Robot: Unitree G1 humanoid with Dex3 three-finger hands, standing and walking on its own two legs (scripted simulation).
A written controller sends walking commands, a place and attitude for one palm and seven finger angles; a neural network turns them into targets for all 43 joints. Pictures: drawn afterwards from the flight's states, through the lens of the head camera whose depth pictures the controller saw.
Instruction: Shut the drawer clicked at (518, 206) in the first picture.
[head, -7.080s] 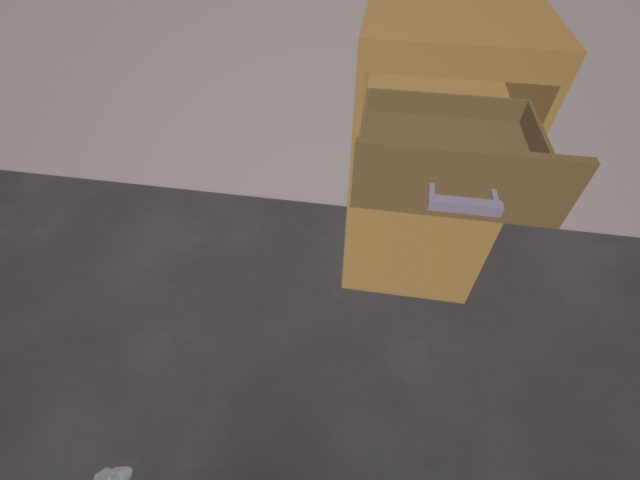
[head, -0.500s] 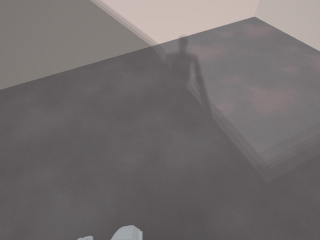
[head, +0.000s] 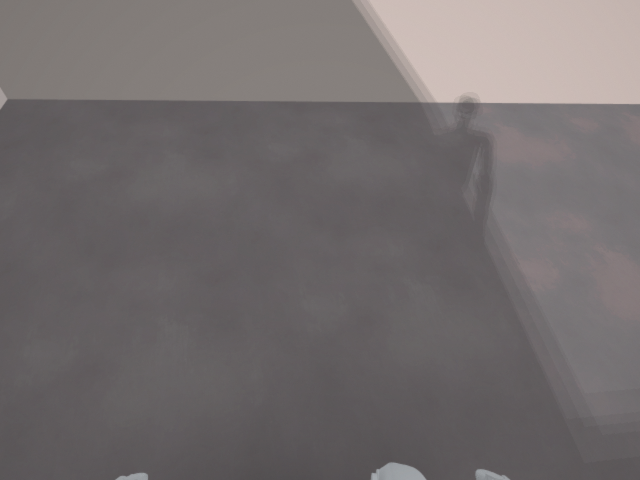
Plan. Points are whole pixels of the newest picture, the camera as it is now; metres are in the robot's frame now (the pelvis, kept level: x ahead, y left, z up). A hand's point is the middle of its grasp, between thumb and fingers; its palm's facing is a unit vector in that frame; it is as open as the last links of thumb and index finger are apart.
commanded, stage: turn to face it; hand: left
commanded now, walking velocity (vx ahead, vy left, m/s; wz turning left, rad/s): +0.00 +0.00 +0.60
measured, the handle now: out of the picture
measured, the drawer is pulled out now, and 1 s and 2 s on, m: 0.29 0.29 0.29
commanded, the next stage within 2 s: none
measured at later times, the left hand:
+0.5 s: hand out of the picture +0.02 +0.15 -0.14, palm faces +0.32 -0.91 -0.27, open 7.4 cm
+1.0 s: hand out of the picture -0.10 +0.23 -0.17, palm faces +0.60 -0.76 -0.23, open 7.4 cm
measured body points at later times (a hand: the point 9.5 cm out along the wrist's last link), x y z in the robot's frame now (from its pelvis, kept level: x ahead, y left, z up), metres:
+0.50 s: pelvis -0.01 -0.06 +0.00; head +0.02 -0.08 +0.45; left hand +0.00 +0.20 -0.12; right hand +0.11 -0.31 -0.16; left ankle -0.07 +0.09 -0.65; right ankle +0.02 -0.15 -0.74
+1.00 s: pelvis -0.04 +0.00 +0.00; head -0.03 +0.04 +0.45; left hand -0.13 +0.27 -0.15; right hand +0.18 -0.15 -0.12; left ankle -0.07 +0.07 -0.74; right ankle +0.05 -0.15 -0.65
